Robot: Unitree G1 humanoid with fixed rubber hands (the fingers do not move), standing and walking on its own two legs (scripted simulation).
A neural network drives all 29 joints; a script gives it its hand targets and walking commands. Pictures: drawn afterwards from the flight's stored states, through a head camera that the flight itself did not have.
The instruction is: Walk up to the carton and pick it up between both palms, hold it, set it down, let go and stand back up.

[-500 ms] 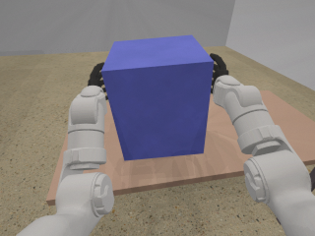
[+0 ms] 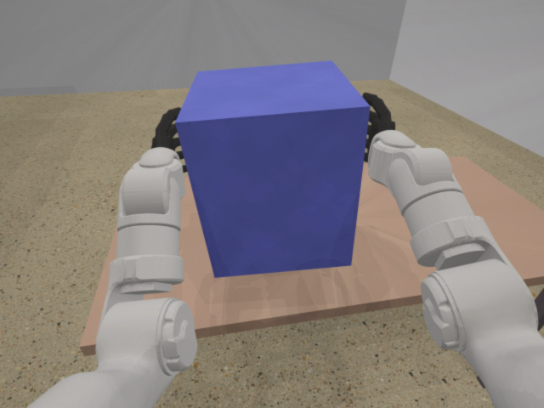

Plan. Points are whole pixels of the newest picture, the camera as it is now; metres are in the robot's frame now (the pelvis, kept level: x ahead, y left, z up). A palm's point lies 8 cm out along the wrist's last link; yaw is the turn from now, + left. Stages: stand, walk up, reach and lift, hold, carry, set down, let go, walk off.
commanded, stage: set down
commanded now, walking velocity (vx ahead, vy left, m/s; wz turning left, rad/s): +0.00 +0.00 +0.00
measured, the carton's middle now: (273, 167) +0.40 +0.00 +0.23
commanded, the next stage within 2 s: none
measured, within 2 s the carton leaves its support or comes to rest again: neither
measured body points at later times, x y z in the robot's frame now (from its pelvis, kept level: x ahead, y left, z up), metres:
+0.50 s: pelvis +0.00 -0.01 +0.00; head -0.05 +0.04 +0.44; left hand +0.40 +0.18 +0.21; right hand +0.40 -0.12 +0.21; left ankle +0.05 +0.11 -0.75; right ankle -0.03 -0.11 -0.75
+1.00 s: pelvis +0.01 +0.00 +0.00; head -0.04 +0.03 +0.45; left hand +0.42 +0.17 +0.19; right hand +0.42 -0.14 +0.19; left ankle +0.05 +0.11 -0.75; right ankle -0.03 -0.11 -0.75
